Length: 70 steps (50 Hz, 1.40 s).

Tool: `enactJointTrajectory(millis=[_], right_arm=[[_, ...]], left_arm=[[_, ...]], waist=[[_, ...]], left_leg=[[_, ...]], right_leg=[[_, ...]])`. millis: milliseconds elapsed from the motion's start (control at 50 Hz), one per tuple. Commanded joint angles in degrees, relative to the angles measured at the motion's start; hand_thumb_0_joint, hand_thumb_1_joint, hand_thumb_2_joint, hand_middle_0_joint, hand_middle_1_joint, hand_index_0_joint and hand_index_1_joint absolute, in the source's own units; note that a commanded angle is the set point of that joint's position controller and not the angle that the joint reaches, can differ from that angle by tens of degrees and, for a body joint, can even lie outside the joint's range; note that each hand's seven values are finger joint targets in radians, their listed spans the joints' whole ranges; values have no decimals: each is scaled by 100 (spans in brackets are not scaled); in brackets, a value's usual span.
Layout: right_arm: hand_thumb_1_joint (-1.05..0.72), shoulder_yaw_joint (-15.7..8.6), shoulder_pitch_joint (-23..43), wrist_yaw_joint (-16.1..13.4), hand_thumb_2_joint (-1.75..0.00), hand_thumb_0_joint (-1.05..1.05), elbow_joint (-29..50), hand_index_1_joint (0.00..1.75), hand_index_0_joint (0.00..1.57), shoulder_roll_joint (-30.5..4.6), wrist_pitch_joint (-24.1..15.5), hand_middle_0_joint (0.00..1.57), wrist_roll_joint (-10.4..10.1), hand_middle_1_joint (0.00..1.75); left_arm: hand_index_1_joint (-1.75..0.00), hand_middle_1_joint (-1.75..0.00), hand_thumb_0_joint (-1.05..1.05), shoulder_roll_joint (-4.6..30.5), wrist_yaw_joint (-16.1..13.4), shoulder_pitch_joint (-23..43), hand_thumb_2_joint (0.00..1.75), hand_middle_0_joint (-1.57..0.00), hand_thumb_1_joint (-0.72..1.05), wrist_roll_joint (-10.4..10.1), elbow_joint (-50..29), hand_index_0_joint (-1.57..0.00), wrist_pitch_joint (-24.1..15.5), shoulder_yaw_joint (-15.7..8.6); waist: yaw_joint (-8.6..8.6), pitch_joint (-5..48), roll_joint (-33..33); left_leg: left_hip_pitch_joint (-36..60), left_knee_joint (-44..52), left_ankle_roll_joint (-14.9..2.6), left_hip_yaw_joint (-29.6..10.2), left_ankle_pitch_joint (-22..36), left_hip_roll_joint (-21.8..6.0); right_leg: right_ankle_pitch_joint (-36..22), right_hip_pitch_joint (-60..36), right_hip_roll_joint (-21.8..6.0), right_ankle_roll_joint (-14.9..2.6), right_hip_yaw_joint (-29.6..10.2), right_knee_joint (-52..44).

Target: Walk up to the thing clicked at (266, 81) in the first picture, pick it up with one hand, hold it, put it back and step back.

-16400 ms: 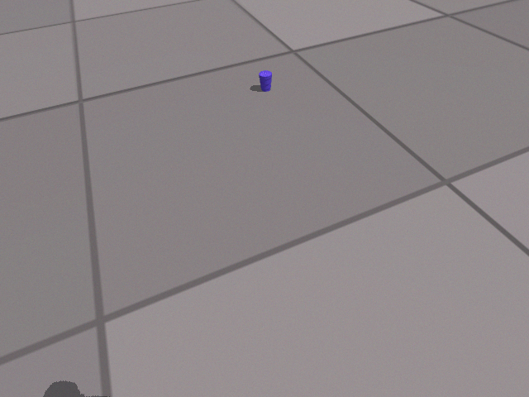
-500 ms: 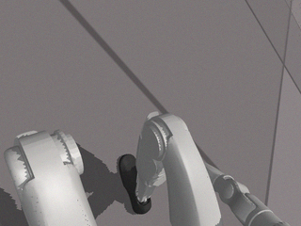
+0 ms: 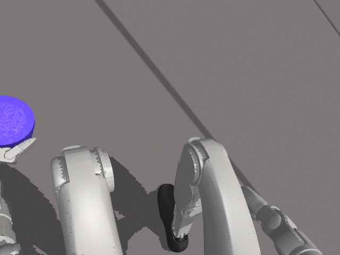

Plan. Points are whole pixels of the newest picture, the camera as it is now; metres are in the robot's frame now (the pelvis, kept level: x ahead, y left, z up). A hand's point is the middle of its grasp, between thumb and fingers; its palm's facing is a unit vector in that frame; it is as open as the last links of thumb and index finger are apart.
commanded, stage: settle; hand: left
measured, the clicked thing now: (8, 129) +0.37 +0.32 -0.15
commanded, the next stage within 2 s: lift in 1.22 s
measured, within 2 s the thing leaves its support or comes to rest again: neither
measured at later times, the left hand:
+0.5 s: hand out of the picture +0.36 +0.32 -0.03, palm faces +0.43 -0.90 -0.05, open 12.0 cm
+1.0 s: hand out of the picture +0.37 +0.32 +0.01, palm faces +0.44 -0.90 -0.04, open 12.0 cm
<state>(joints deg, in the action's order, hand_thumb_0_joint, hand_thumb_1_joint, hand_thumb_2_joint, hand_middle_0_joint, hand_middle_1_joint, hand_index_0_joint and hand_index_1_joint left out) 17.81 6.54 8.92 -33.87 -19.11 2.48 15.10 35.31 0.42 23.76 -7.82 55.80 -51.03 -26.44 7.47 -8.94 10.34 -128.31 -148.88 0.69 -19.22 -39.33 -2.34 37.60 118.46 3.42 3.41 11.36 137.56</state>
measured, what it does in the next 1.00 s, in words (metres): rises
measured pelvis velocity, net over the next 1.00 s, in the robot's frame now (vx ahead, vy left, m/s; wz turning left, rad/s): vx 0.02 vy -0.02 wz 0.14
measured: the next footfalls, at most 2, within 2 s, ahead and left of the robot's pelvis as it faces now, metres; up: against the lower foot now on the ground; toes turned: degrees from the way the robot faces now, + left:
none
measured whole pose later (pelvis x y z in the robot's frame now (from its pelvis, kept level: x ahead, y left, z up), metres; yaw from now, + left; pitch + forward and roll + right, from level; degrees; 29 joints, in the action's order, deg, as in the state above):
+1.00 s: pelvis +0.02 -0.02 +0.06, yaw +8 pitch +30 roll -6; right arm 2.1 -1.1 3.4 -39.0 -16.1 1.9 4.7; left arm 22.5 11.1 25.4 -10.4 44.8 -35.0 -28.8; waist 4.1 4.7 1.5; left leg -125.8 -134.5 2.1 -8.6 -39.5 -3.0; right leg 41.0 121.2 0.1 0.9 3.9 131.7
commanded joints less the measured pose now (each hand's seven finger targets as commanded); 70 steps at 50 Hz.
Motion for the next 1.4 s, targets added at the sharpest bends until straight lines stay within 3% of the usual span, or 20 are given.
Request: enactJointTrajectory(millis=[0,180,220,280,320,340,360,380,400,440,500,520,560,640,800,860,1060,1120,1320,1380], right_arm=[[-90,-960,-400,-162,-90,0,154,30,20,-1718,-37,20,-182,30],[-89,-1309,-700,-285,-90,0,101,30,20,-1377,19,20,-561,30],[-90,-1354,-676,-313,-90,0,101,30,20,-1306,-1,20,-627,30],[-90,-1503,-913,-372,-90,0,-20,30,20,-1269,-2,20,-707,30],[-90,-1517,-898,-393,-90,0,11,30,20,-1183,-11,20,-770,30],[-90,-1546,-957,-420,-90,0,-52,30,20,-1152,-17,20,-781,30],[-90,-1544,-958,-430,-90,0,-8,30,20,-1105,-19,20,-810,30],[-89,-1622,-1047,-452,-90,0,-81,30,20,-1153,-29,20,-816,30],[-90,-1648,-1069,-467,-90,0,-111,30,20,-1153,-34,20,-842,30],[-90,-1636,-1035,-473,-90,0,-37,30,20,-1067,-39,20,-874,30],[-90,-1758,-1206,-513,-90,0,-109,30,20,-1084,-49,20,-897,30],[-90,-1752,-1182,-517,-90,0,-90,30,20,-1045,-56,20,-927,30],[-90,-1772,-1177,-527,-90,0,-47,30,20,-1015,-61,20,-950,30],[-90,-1862,-1248,-571,-90,0,-90,30,20,-997,-84,20,-984,30],[-90,-1936,-1290,-619,-90,0,-107,30,20,-908,-145,20,-1010,30],[-90,-1962,-1297,-633,-90,0,-126,30,20,-891,-167,20,-1020,30],[-90,-2018,-1418,-664,-90,0,-184,30,20,-843,-264,20,-1018,30],[-90,-2032,-1386,-672,-90,0,-173,30,20,-851,-283,20,-1046,30],[-93,-2043,-1564,-661,-91,0,-251,30,20,-849,-302,20,-1049,30],[-92,-2075,-1560,-670,-90,0,-219,30,20,-835,-304,20,-1061,30]], left_arm=[[-143,-140,0,760,131,1498,128,-126,7,-142,-1946,-125,-348,5],[-142,-139,0,647,310,1383,126,-126,7,-260,-2510,-125,139,-170],[-144,-141,0,420,426,1415,127,-127,5,-305,-2549,-126,234,13],[-141,-138,0,541,497,1440,124,-125,3,-390,-2779,-125,310,-219],[-141,-138,0,325,611,1181,124,-126,6,-440,-2470,-125,416,-151],[-141,-138,0,439,654,1499,125,-125,6,-474,-2735,-125,404,-238],[-140,-137,0,267,696,1434,124,-125,5,-501,-2588,-124,440,-101],[-140,-138,0,444,732,1777,124,-125,6,-554,-2998,-125,414,-298],[-140,-138,0,518,771,1582,124,-125,5,-533,-2839,-125,473,-339],[-138,-136,0,148,886,1048,123,-124,7,-539,-2195,-123,611,-195],[-139,-136,0,460,954,1687,122,-124,6,-607,-2973,-124,578,-454],[-137,-135,0,435,969,1335,121,-123,5,-587,-2722,-123,654,-483],[-138,-136,0,269,994,1336,123,-124,7,-603,-2590,-124,746,-466],[-140,-137,0,446,1010,1561,124,-124,6,-561,-2890,-124,796,-609],[-140,-138,0,318,1035,1531,125,-125,6,-506,-2698,-125,945,-676],[-141,-139,0,159,1065,1664,127,-124,6,-502,-2630,-125,958,-560],[-138,-136,0,185,1082,1930,124,-122,4,-471,-2711,-123,985,-551],[-138,-136,0,270,1051,1917,126,-121,4,-386,-2527,-122,987,-581],[-135,-136,0,180,1055,2081,117,-118,-2,-377,-2442,-121,985,-572],[-141,-141,0,296,1085,1982,122,-123,-5,-340,-2585,-125,1009,-590]], waist=[[218,3657,-2972],[-135,4216,-2822],[-96,4196,-2811],[-196,4571,-2669],[-179,4521,-2464],[-173,4622,-2446],[-161,4691,-2376],[-184,4842,-2436],[-269,4895,-2554],[-216,4750,-2112],[-329,5256,-2235],[-423,5260,-2267],[-341,5120,-2094],[-463,5289,-2179],[-490,5268,-2063],[-391,5147,-1987],[-415,5361,-2060],[-438,5120,-2027],[-387,5328,-2086],[-510,5522,-2210]], left_leg=[[2596,2220,42,697,132,-151],[2587,2517,-33,1009,57,-35],[2567,2539,-53,1058,-24,-27],[2660,2506,-67,1146,309,-4],[2571,2518,-97,1190,312,11],[2550,2484,-101,1215,390,2],[2508,2484,-117,1243,402,16],[2613,2495,-105,1249,486,24],[2738,2550,-94,1282,544,23],[2510,2543,-129,1306,579,25],[2665,2530,-126,1403,825,35],[2788,2621,-113,1416,852,35],[2611,2613,-132,1424,849,33],[2780,2716,-134,1493,920,31],[2849,2866,-141,1538,835,26],[2807,2935,-146,1545,750,32],[3082,3092,-142,1603,780,50],[3072,3266,-141,1575,482,59],[3349,3313,-128,1586,889,73],[3511,3412,-120,1626,872,79]], right_leg=[[-785,-908,164,-508,380,-1040],[-531,-900,75,-562,93,-1262],[-473,-789,70,-581,32,-1321],[-685,-1007,42,-569,-70,-1368],[-652,-969,22,-565,-117,-1434],[-716,-1075,25,-560,-148,-1447],[-723,-1149,12,-549,-189,-1487],[-802,-1190,0,-551,-191,-1503],[-809,-1172,-19,-564,-222,-1484],[-777,-1279,-16,-532,-235,-1584],[-1009,-1606,-58,-517,-336,-1621],[-950,-1509,-62,-538,-341,-1611],[-950,-1530,-61,-523,-351,-1681],[-967,-1622,-85,-529,-417,-1758],[-825,-1611,-103,-531,-467,-1907],[-755,-1569,-110,-533,-474,-1974],[-753,-1663,-142,-543,-551,-2156],[-426,-1461,-140,-567,-502,-2204],[-790,-1537,-177,-570,-528,-2199],[-730,-1642,-180,-589,-568,-2260]])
